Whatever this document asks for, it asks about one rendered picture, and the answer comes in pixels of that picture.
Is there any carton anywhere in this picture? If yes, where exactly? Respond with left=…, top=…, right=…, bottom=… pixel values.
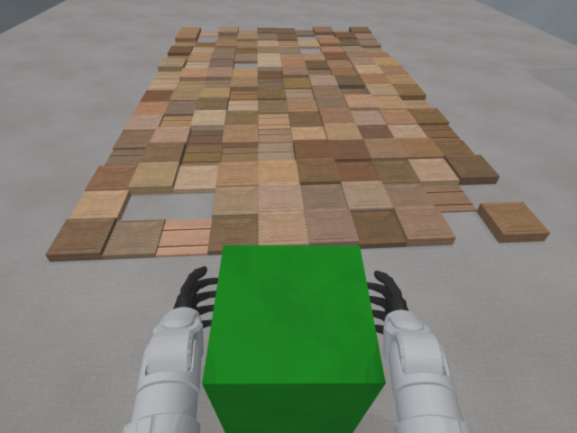
left=202, top=245, right=386, bottom=433

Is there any robot right hand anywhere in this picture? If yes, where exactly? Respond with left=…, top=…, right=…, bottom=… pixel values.
left=367, top=271, right=408, bottom=334

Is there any left robot forearm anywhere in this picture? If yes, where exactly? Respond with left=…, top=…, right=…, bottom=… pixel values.
left=123, top=307, right=204, bottom=433

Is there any right robot forearm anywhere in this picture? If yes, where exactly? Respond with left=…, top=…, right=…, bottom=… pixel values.
left=383, top=310, right=472, bottom=433

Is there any robot left hand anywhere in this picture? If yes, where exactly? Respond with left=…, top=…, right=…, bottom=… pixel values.
left=174, top=266, right=218, bottom=328

